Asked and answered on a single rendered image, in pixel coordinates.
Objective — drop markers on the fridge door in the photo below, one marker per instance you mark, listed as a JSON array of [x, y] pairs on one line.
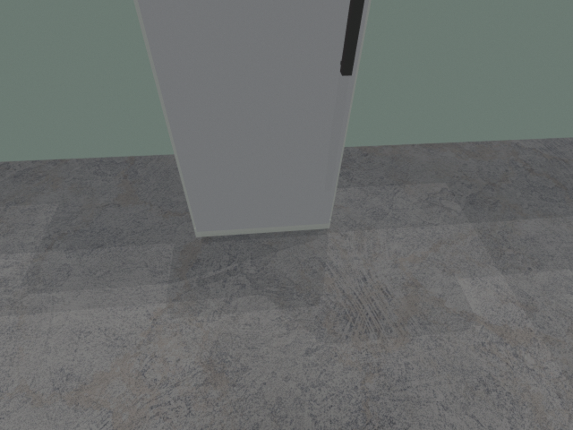
[[256, 104]]

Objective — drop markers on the handle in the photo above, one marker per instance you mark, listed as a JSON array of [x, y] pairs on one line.
[[351, 37]]

